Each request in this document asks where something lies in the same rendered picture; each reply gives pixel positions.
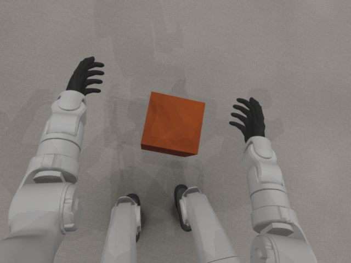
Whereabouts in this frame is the left robot forearm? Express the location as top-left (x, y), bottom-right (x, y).
top-left (8, 90), bottom-right (87, 232)

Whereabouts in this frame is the left robot hand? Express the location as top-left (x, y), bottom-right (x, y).
top-left (66, 56), bottom-right (104, 96)

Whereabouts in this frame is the right robot upper arm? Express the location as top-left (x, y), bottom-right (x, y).
top-left (250, 233), bottom-right (317, 263)

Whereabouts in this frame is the carton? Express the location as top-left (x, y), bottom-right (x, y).
top-left (141, 92), bottom-right (205, 157)

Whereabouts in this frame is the right robot hand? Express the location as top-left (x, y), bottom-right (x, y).
top-left (229, 97), bottom-right (265, 143)

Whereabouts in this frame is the left robot shin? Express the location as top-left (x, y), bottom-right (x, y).
top-left (111, 197), bottom-right (135, 214)

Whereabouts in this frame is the robot left foot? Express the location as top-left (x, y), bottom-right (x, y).
top-left (126, 194), bottom-right (141, 242)

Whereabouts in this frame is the left robot upper arm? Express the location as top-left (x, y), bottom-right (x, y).
top-left (0, 182), bottom-right (82, 263)

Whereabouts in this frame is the right robot forearm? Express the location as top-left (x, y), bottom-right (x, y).
top-left (242, 136), bottom-right (318, 263)

